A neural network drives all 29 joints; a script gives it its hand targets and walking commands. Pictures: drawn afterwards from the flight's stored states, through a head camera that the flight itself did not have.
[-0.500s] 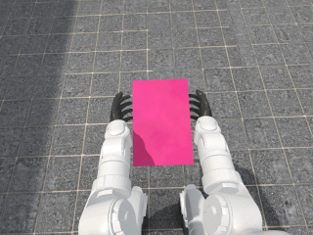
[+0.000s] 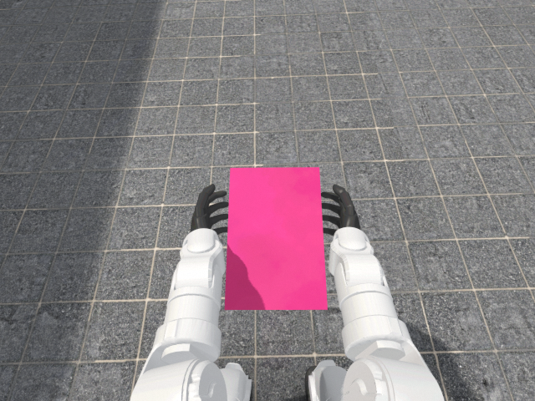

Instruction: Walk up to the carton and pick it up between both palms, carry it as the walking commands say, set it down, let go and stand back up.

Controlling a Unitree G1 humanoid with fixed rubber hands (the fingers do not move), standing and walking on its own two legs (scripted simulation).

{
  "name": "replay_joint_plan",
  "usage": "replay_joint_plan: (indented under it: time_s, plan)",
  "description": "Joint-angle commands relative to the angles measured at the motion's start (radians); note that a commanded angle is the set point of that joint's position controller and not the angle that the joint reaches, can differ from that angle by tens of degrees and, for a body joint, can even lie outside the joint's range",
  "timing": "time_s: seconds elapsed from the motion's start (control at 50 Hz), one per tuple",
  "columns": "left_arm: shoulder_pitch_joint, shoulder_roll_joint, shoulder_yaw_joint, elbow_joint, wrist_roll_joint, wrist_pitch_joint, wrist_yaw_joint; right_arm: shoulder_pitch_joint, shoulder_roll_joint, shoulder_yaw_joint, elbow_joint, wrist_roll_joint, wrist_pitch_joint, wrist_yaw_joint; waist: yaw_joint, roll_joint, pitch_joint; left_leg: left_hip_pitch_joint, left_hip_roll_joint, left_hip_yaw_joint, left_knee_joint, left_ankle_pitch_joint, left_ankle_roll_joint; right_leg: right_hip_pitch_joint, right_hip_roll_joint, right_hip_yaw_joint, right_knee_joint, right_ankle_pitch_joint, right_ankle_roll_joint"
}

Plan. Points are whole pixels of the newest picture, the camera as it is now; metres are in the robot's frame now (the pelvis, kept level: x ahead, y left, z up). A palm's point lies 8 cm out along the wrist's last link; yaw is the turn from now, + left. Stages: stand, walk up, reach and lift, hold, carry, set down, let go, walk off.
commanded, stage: reach and lift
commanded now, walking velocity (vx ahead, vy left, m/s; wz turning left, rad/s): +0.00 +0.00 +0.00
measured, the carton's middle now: (274, 247) +0.36 +0.02 -0.09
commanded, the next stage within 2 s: hold in 1.88 s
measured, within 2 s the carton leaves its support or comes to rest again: neither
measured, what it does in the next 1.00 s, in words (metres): stands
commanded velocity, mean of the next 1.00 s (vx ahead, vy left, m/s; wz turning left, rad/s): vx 0.00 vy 0.00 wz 0.00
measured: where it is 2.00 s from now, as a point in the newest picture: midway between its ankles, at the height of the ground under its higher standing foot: outside the picture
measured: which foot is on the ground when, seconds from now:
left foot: down 0.00-1.00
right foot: down 0.00-1.00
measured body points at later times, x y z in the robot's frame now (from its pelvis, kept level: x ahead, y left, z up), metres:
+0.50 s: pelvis +0.01 +0.00 +0.02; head +0.00 -0.01 +0.47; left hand +0.35 +0.13 +0.06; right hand +0.35 -0.10 +0.05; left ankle +0.04 +0.14 -0.71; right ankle +0.06 -0.12 -0.71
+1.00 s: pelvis +0.01 +0.00 +0.03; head -0.04 -0.01 +0.47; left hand +0.34 +0.12 +0.08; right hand +0.34 -0.11 +0.08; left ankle +0.04 +0.14 -0.71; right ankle +0.06 -0.12 -0.71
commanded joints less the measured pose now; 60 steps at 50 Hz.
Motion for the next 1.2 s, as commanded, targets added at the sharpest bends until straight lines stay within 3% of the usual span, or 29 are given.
replay_joint_plan:
  time_s: [0.0,0.5,0.74,0.84,1.18]
  plan:
    - [-0.479,-1.089,-0.519,0.091,-0.127,-0.001,-0.247,-0.568,1.006,0.553,0.050,0.153,-0.036,0.288,0.000,-0.022,-0.568,0.231,-0.103,0.015,-0.121,0.238,0.010,0.381,0.093,0.002,-0.105,0.201,-0.010]
    - [-0.501,-1.123,-0.515,0.038,-0.195,0.212,-0.259,-0.614,1.020,0.553,-0.022,0.236,0.172,0.302,-0.003,-0.016,-0.373,0.472,-0.084,0.013,-0.313,0.176,0.009,0.594,0.061,-0.013,-0.277,0.132,-0.008]
    - [-0.565,-1.093,-0.440,0.048,-0.196,0.322,-0.267,-0.661,1.019,0.464,-0.009,0.232,0.278,0.289,-0.022,-0.015,-0.249,0.496,-0.073,0.008,-0.338,0.114,0.018,0.614,0.043,-0.013,-0.311,0.067,-0.013]
    - [-0.583,-1.082,-0.415,0.063,-0.186,0.332,-0.267,-0.667,1.017,0.430,0.002,0.227,0.291,0.284,-0.033,-0.010,-0.250,0.498,-0.071,0.003,-0.333,0.124,0.020,0.625,0.040,-0.016,-0.309,0.089,-0.011]
    - [-0.617,-1.080,-0.407,0.076,-0.184,0.318,-0.261,-0.690,1.038,0.431,-0.004,0.240,0.290,0.282,-0.025,-0.018,-0.293,0.500,-0.068,-0.002,-0.322,0.116,0.025,0.615,0.041,-0.018,-0.301,0.083,-0.001]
